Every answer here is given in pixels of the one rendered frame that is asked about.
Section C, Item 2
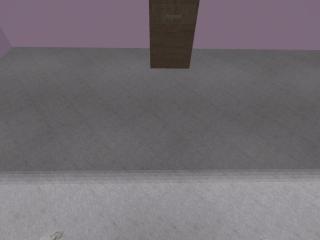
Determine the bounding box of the left robot hand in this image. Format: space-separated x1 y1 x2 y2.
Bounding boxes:
39 229 64 240

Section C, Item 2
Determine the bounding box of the cabinet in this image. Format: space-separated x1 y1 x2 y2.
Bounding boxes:
149 0 200 69

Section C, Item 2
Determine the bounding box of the handle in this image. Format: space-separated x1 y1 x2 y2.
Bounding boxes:
166 14 182 19

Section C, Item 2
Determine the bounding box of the drawer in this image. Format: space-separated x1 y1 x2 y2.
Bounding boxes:
152 4 196 24

